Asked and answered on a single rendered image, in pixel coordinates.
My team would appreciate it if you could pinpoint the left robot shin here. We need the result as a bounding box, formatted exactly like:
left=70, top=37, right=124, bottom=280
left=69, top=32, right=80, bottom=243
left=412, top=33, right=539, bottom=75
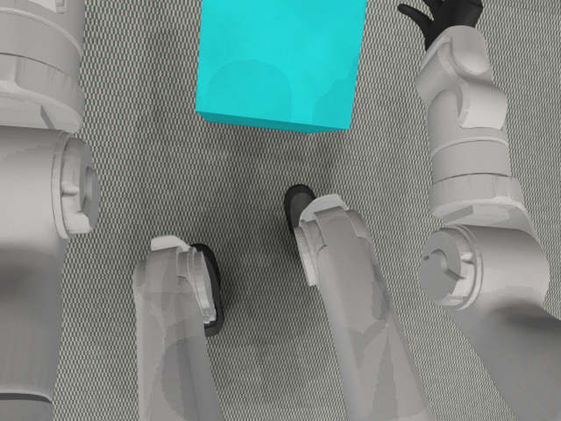
left=132, top=235, right=217, bottom=324

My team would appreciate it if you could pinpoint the left robot thigh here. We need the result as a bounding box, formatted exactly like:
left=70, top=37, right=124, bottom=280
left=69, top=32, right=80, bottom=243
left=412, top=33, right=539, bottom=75
left=135, top=246, right=224, bottom=421

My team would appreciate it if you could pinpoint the robot left upper arm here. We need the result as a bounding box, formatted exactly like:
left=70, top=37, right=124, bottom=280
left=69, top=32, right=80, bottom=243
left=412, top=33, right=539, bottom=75
left=0, top=125, right=100, bottom=421

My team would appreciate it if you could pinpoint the robot left forearm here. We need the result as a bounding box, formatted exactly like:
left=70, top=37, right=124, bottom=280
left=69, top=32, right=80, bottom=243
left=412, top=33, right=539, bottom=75
left=0, top=0, right=86, bottom=134

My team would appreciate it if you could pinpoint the right robot hand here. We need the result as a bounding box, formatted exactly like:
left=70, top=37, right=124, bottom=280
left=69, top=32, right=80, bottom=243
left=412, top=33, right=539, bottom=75
left=397, top=0, right=483, bottom=52

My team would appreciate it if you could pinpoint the robot right forearm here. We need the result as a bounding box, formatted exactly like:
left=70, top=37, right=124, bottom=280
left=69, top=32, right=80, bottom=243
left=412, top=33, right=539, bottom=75
left=415, top=25, right=550, bottom=287

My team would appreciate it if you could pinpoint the carton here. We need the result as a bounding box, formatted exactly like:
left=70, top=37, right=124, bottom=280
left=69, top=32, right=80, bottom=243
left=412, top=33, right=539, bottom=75
left=195, top=0, right=367, bottom=133

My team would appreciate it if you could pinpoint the robot right upper arm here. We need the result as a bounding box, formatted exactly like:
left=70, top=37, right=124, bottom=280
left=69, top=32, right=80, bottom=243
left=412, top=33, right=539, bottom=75
left=417, top=224, right=561, bottom=421

